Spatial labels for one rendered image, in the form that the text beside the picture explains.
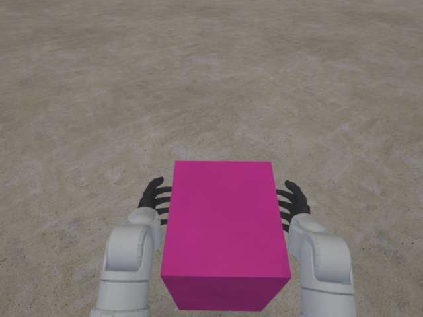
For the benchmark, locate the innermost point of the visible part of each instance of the right robot forearm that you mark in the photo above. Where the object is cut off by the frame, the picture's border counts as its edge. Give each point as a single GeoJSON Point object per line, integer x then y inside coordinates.
{"type": "Point", "coordinates": [325, 268]}

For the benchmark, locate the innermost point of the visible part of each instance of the robot left hand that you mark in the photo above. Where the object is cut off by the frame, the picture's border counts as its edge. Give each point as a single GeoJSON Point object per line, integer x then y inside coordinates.
{"type": "Point", "coordinates": [151, 192]}

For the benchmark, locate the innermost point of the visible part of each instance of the carton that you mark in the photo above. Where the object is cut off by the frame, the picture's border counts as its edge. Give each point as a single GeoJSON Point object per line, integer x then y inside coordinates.
{"type": "Point", "coordinates": [224, 245]}

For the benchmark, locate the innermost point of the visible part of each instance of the left robot forearm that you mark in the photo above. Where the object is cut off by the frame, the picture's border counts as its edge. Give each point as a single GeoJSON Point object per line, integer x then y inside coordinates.
{"type": "Point", "coordinates": [127, 266]}

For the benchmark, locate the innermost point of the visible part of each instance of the robot right hand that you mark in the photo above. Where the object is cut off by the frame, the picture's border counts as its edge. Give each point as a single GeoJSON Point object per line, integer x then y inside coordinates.
{"type": "Point", "coordinates": [298, 200]}

